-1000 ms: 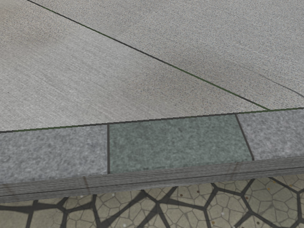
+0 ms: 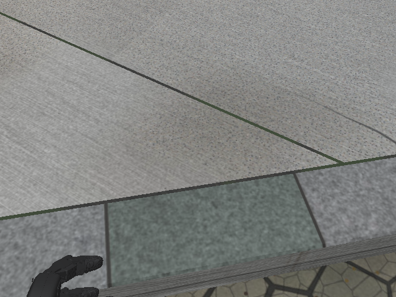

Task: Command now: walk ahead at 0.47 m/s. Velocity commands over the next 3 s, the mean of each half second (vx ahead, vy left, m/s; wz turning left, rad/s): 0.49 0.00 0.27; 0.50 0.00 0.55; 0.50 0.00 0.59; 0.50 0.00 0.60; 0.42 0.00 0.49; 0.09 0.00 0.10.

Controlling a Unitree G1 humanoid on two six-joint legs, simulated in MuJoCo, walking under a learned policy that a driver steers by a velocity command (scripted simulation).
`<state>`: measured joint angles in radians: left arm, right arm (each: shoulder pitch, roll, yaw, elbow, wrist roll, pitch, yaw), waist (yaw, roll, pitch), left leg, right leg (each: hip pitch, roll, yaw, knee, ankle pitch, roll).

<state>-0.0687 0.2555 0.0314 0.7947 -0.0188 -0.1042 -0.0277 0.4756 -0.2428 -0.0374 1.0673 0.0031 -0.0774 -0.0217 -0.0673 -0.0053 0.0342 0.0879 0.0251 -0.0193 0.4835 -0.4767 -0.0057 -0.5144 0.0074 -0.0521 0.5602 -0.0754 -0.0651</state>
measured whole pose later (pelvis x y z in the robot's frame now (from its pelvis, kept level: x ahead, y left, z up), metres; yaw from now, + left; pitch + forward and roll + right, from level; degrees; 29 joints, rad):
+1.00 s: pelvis +0.60 +0.21 +0.20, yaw +28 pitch +4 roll -2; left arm -0.07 0.19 -0.05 0.51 0.04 -0.12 0.00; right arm 0.39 -0.20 -0.02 0.86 0.04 -0.08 0.01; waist -0.04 -0.02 -0.03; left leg -0.22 -0.15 -0.15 0.47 -0.29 0.13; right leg -0.89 -0.04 0.01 1.01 -0.01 -0.05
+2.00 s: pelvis +1.01 +0.61 +0.21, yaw +64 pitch +3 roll +0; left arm 0.11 0.31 0.04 0.67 0.02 -0.09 0.01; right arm 0.33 -0.28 -0.07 0.68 0.01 -0.05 0.01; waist -0.04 -0.03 0.02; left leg -0.22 -0.12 -0.10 0.38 -0.20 0.09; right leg -0.71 -0.12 0.08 0.93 -0.17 0.06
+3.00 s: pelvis +1.15 +0.91 +0.19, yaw +79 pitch +0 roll +1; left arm 0.22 0.23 0.02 0.88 0.02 0.01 0.02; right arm 0.16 -0.21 -0.04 0.79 -0.02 0.00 -0.02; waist 0.01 0.01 0.00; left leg -0.33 -0.03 -0.01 0.53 -0.20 0.01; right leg -0.25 -0.05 0.01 0.57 -0.32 0.03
